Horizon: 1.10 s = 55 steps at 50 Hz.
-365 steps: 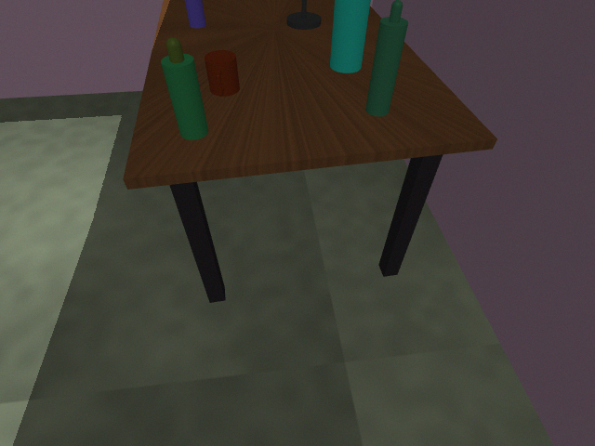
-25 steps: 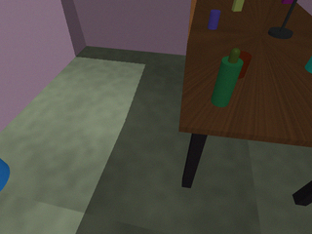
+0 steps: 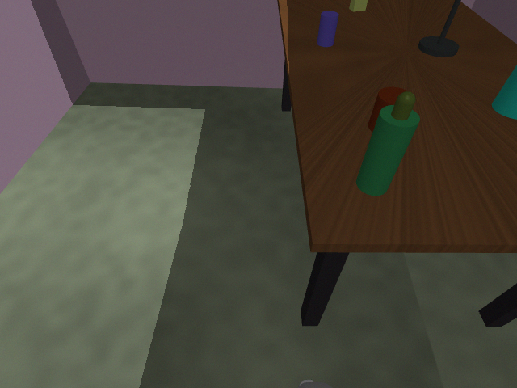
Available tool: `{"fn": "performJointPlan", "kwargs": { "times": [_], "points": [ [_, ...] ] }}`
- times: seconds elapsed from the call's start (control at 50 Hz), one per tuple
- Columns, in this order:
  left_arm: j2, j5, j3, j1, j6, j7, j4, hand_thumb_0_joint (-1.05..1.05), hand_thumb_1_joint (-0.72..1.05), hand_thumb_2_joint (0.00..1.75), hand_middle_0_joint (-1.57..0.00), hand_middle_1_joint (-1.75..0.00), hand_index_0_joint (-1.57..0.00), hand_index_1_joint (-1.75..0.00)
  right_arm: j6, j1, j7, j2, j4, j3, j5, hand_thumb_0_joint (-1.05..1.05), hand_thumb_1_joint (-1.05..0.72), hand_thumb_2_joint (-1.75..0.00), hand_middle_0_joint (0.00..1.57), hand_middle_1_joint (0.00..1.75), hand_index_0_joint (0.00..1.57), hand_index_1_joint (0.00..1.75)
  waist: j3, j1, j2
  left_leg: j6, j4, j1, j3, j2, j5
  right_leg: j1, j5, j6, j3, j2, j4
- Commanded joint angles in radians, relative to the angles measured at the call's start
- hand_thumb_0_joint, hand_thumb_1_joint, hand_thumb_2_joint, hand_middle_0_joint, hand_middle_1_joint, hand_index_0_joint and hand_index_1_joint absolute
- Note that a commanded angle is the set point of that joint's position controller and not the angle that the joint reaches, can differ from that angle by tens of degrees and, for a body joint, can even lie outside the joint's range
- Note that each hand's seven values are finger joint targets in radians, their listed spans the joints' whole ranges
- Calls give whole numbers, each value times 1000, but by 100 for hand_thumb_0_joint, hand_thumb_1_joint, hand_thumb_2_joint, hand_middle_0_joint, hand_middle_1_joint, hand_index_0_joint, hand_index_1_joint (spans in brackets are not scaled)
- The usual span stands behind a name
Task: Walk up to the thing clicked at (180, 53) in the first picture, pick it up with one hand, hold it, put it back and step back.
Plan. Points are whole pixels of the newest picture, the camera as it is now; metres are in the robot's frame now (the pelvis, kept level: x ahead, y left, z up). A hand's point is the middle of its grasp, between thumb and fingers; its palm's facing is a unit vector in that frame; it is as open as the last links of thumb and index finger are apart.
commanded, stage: walk up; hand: right
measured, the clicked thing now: (387, 144) +0.55 -0.27 +0.07
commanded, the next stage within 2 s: none
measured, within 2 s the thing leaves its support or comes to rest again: neither
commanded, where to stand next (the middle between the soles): +0.09 -0.02 m, yaw -4 degrees
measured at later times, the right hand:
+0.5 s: hand out of the picture +0.13 -0.28 -0.15, palm faces +0.06 +0.90 -0.42, open 7.4 cm
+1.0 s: hand out of the picture +0.14 -0.26 -0.15, palm faces +0.06 +0.94 -0.34, open 7.4 cm
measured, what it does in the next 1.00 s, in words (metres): steps on the spot: right foot, then left foot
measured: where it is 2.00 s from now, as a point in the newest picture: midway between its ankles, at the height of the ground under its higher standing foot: outside the picture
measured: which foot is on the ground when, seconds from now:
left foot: down 0.00-0.12, up 0.14-0.34, down 0.36-1.00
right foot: up 0.00-0.08, down 0.10-1.00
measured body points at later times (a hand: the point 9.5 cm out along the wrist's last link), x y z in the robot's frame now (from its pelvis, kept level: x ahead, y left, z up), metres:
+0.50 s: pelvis +0.08 +0.00 -0.01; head +0.11 +0.02 +0.44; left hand +0.23 +0.29 -0.14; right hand +0.13 -0.32 -0.12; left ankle +0.08 +0.14 -0.74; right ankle +0.09 -0.12 -0.73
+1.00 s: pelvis +0.07 +0.00 +0.00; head +0.08 -0.01 +0.45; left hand +0.21 +0.28 -0.12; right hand +0.13 -0.31 -0.13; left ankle +0.08 +0.14 -0.74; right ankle +0.08 -0.12 -0.74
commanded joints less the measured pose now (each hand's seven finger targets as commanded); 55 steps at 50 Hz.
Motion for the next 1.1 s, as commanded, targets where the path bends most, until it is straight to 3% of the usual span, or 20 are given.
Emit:
{"fn": "performJointPlan", "kwargs": {
  "times": [0.0,0.06,0.08,0.1,0.12,0.14,0.2,0.26,0.3,0.32,0.34,0.38,0.4,0.44,0.5,0.54,0.6,0.7,0.9,1.08],
  "points": [
    [114,0,31,9,-28,20,-83,0,90,90,-20,-30,-20,-30,-23,-55,-28,-254,-108,-62,14,0,-90,-90,20,30,20,30,-3,33,134,166,-35,-96,-144,265,478,134,94,-11,-38,2,-131],
    [150,-1,42,30,-33,40,-65,0,90,90,-20,-30,-20,-30,-4,-56,-41,-193,-112,-33,36,0,-90,-90,20,30,20,30,-89,63,12,53,203,-156,-38,136,396,337,345,-66,-3,17,-294],
    [210,-3,56,55,-36,48,-73,0,90,90,-20,-30,-20,-30,-2,-32,-45,-170,-120,-23,44,0,-90,-90,20,30,20,30,-137,73,-120,13,358,-246,4,65,214,418,506,-124,203,-121,-319],
    [231,-12,52,44,-38,55,-91,0,90,90,-20,-30,-20,-30,13,-1,-50,-133,-115,-7,37,0,-90,-90,20,30,20,30,-142,66,-190,-11,475,-321,-43,-23,-259,395,463,-219,481,-309,-410],
    [245,-17,48,-14,-33,59,-107,0,90,90,-20,-30,-20,-30,31,15,-61,-191,-90,-24,31,0,-90,-90,20,30,20,30,-113,60,-119,-7,492,-253,-118,15,-387,262,264,-288,510,-347,-414],
    [241,-14,49,-44,-26,61,-108,0,90,90,-20,-30,-20,-30,30,10,-64,-203,-75,-29,28,0,-90,-90,20,30,20,30,-78,54,-142,-2,476,-251,-131,21,-408,206,223,-296,488,-324,-410],
    [181,-17,29,-66,-19,66,-108,0,90,90,-20,-30,-20,-30,25,5,-61,-196,-33,-21,38,0,-90,-90,20,30,20,30,-124,43,-140,1,384,-258,-138,30,-308,282,398,-209,312,-215,-356],
    [187,-13,30,-117,-12,68,-117,0,90,90,-20,-30,-20,-30,23,12,-70,-183,-10,-15,34,0,-90,-90,20,30,20,30,-177,36,-144,-12,265,-180,-110,18,-187,260,547,-199,249,-201,-297],
    [173,-27,22,-184,2,66,-125,0,90,90,-20,-30,-20,-30,11,30,-75,-175,18,-19,26,0,-90,-90,20,30,20,30,-188,-7,-113,-14,61,-73,-84,7,23,196,561,-156,177,-170,-216],
    [161,-36,19,-205,11,63,-130,0,90,90,-20,-30,-20,-30,5,29,-78,-188,23,-26,21,0,-90,-90,20,30,20,30,-179,-16,-70,-9,-11,-32,-103,20,161,157,507,-118,157,-144,-177],
    [128,-44,12,-207,18,59,-135,0,90,90,-20,-30,-20,-30,1,-16,-82,-233,13,-38,8,0,-90,-90,20,30,20,30,-152,2,20,24,-45,-46,-234,119,239,96,407,-69,125,-80,-130],
    [135,-37,19,-176,35,57,-103,0,90,90,-20,-30,-20,-30,-6,-155,-79,-313,-22,-49,14,0,-90,-90,20,30,20,30,-75,44,134,163,-102,-164,-416,322,267,89,-8,-13,32,52,-22],
    [154,-27,31,-152,40,56,-81,0,90,90,-20,-30,-20,-30,-8,-208,-76,-311,-32,-51,16,0,-90,-90,20,30,20,30,-56,59,178,209,-67,-200,-416,350,317,130,-126,-16,37,30,50],
    [135,-25,30,-178,35,47,-77,0,90,90,-20,-30,-20,-30,-9,-197,-78,-276,-27,-44,12,0,-90,-90,20,30,20,30,-52,51,199,168,-9,-105,-305,286,451,70,-153,-36,47,29,-14],
    [121,-24,26,-177,19,42,-63,0,90,90,-20,-30,-20,-30,-6,-185,-78,-265,-15,-37,19,0,-90,-90,20,30,20,30,-90,49,217,85,123,-37,-191,188,620,134,194,-47,11,-1,-197],
    [163,-20,33,-143,9,48,-33,0,90,90,-20,-30,-20,-30,7,-193,-76,-242,-27,-29,34,0,-90,-90,20,30,20,30,-187,51,150,34,217,-91,-126,119,508,303,542,-86,86,-58,-212],
    [199,-28,27,-212,0,53,-42,0,90,90,-20,-30,-20,-30,14,-165,-79,-177,-12,-10,36,0,-90,-90,20,30,20,30,-188,23,-27,-3,219,-111,-116,43,99,252,562,-192,286,-226,-250],
    [150,-26,6,-236,9,47,-13,0,90,90,-20,-30,-20,-30,-3,-194,-67,-236,29,-16,32,0,-90,-90,20,30,20,30,-188,25,-43,54,48,5,-168,135,364,215,427,-52,100,-82,-223],
    [137,-31,-3,-285,8,44,57,0,90,90,-20,-30,-20,-30,3,-277,-55,-201,101,15,27,0,-90,-90,20,30,20,30,-89,35,-19,7,-88,-4,-144,102,147,204,203,-41,145,-108,-441],
    [119,-29,3,-272,10,36,114,0,90,90,-20,-30,-20,-30,-9,-293,-54,-192,152,18,20,0,-90,-90,20,30,20,30,-95,48,22,-1,-190,-34,-163,120,86,282,184,-18,113,-91,-480]
  ]
}}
